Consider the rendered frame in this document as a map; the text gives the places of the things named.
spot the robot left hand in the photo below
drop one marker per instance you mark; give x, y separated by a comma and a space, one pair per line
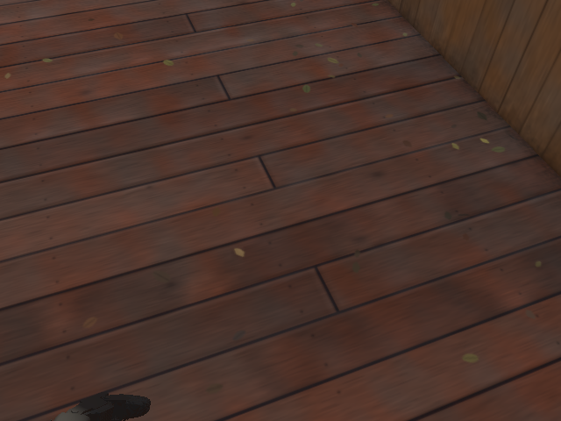
105, 407

